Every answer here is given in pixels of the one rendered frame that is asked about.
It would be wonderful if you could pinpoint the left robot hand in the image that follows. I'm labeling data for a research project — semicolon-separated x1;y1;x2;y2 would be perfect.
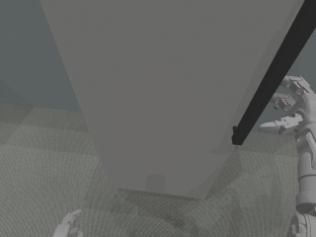
51;209;84;237

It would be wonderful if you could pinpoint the right robot hand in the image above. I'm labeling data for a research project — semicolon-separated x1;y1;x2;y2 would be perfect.
258;75;316;135

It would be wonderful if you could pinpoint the fridge door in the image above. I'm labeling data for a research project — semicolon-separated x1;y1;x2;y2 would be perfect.
39;0;305;199

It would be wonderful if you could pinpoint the handle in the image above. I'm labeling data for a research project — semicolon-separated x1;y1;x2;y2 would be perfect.
231;0;316;145

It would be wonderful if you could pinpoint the right robot forearm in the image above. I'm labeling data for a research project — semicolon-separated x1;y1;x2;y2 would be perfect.
294;123;316;217

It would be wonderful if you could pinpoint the robot right upper arm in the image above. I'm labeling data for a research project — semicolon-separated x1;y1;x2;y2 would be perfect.
286;213;316;237

